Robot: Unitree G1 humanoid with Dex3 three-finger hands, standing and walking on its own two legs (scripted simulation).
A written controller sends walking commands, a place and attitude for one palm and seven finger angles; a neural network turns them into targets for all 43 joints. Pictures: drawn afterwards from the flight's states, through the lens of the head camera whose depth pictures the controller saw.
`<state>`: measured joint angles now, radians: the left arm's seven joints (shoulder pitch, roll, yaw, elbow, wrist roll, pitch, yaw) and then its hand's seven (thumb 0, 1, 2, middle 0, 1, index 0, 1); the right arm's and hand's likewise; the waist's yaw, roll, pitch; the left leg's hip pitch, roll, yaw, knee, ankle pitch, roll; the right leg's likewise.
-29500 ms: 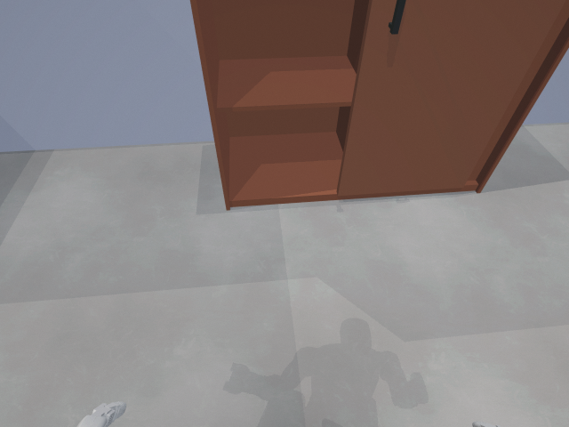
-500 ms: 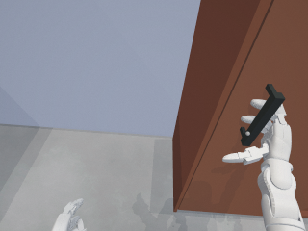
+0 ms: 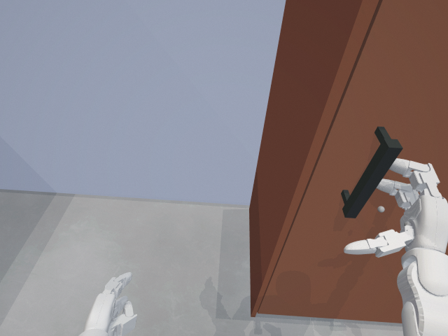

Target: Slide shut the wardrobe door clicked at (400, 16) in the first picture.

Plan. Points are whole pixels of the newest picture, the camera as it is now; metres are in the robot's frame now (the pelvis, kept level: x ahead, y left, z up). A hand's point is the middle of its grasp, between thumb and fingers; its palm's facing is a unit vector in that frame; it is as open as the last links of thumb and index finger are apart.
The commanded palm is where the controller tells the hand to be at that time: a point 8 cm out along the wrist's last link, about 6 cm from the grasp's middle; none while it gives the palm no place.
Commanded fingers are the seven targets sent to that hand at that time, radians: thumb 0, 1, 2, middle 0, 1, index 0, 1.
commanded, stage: slip the hand off the handle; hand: right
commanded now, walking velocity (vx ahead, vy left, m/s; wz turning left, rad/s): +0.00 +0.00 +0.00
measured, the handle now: (364, 175) +0.35 -0.22 +0.15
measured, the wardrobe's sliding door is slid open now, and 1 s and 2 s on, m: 0.00 0.00 0.00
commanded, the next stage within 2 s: draw the hand back to the body in 0.88 s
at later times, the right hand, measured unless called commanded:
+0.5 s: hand (391, 235) +0.25 -0.23 +0.13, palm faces +0.25 +0.96 -0.12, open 14.7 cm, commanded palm +0.20 -0.28 +0.14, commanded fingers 0.00 0.55 -0.20 0.25 1.15 0.25 1.15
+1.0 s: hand (418, 285) +0.17 -0.24 +0.14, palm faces +0.28 +0.95 -0.15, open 14.7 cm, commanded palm +0.14 -0.28 +0.14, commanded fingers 0.00 0.55 -0.20 0.25 1.15 0.25 1.15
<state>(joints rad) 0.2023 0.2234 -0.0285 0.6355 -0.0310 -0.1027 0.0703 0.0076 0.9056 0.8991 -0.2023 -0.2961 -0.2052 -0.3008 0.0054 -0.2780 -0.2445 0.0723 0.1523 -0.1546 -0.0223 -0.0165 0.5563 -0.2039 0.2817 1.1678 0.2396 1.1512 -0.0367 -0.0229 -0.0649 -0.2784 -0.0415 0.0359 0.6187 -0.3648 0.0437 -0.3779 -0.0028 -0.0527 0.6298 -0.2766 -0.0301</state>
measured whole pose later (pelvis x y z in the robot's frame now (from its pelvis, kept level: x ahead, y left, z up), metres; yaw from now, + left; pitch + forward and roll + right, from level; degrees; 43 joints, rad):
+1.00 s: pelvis -0.02 -0.01 -0.01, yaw -2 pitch -1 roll +2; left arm 0.21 0.22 -0.06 0.62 -0.03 -0.21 0.08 0.01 0.90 0.90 -0.20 -0.30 -0.21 -0.30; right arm 0.40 -0.27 -0.22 -0.29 0.21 -0.19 0.05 -0.02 0.56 -0.20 0.25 1.15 0.25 1.15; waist -0.07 -0.05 -0.06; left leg -0.28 -0.03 0.07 0.65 -0.36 0.03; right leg -0.40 0.01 -0.02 0.69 -0.28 -0.04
